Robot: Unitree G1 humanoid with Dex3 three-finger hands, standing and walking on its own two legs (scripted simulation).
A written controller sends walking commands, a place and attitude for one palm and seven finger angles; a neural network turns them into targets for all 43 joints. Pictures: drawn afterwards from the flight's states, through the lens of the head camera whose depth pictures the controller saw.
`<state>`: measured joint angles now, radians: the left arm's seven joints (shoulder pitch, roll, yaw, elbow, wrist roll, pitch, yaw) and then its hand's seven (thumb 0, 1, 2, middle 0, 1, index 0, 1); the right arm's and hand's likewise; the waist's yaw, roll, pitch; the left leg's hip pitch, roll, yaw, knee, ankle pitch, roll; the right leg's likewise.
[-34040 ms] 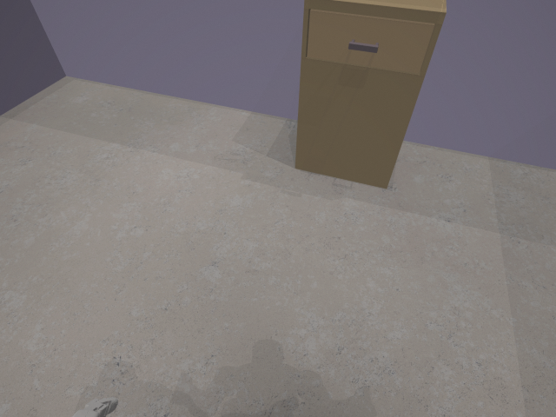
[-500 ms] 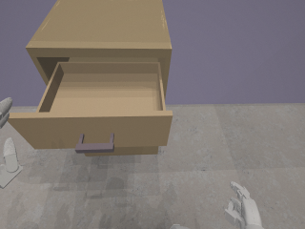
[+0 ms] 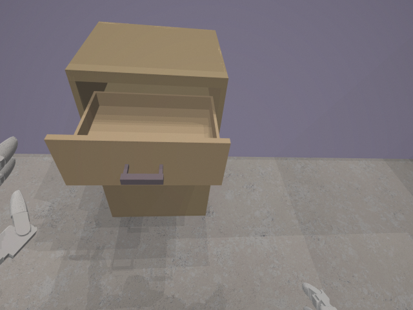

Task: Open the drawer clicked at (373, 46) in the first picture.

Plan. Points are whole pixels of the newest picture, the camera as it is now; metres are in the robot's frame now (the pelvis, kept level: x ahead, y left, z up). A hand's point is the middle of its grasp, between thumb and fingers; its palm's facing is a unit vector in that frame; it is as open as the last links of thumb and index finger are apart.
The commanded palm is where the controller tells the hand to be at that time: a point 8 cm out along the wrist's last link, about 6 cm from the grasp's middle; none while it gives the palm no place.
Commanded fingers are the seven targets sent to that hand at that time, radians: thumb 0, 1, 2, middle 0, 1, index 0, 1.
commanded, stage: stop stepping back and stand still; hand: left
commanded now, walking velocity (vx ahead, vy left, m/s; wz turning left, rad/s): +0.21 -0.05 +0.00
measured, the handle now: (143, 173) +0.47 +0.18 -0.05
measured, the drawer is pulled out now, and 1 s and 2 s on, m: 0.27 0.27 0.27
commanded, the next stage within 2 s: let the arm hang, fingers relaxed in 0.48 s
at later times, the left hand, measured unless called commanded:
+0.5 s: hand (63, 236) +0.18 +0.21 +0.16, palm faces +0.30 -0.83 -0.47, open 7.4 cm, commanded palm +0.12 +0.25 +0.18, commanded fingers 0.00 0.90 0.90 -0.20 -0.30 -0.20 -0.30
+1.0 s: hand out of the picture -0.01 +0.16 -0.18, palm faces +0.02 -0.98 -0.19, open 7.0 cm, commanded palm none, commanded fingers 0.00 0.90 0.90 -0.20 -0.30 -0.20 -0.30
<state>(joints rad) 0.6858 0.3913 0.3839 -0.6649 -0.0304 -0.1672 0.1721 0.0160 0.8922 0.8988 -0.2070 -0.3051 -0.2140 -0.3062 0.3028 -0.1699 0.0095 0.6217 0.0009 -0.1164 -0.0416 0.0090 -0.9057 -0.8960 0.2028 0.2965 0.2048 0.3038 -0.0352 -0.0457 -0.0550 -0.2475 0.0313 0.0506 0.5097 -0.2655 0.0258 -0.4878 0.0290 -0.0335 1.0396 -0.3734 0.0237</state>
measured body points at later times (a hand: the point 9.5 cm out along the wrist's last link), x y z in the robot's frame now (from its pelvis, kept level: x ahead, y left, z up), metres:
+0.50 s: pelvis -0.03 -0.02 -0.01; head -0.01 -0.01 +0.44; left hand +0.16 +0.25 +0.18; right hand +0.12 -0.27 -0.08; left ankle -0.01 +0.08 -0.74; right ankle -0.05 -0.12 -0.74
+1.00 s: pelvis -0.03 -0.02 +0.00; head +0.01 +0.00 +0.45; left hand -0.01 +0.22 -0.16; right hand -0.01 -0.26 -0.14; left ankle -0.02 +0.08 -0.74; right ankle -0.05 -0.12 -0.74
